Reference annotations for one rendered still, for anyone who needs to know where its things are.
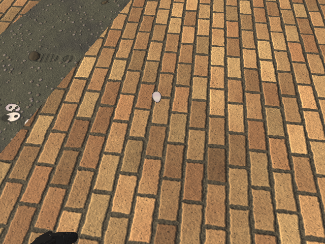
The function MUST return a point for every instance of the left robot hand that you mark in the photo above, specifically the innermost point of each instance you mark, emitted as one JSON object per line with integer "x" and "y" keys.
{"x": 56, "y": 238}

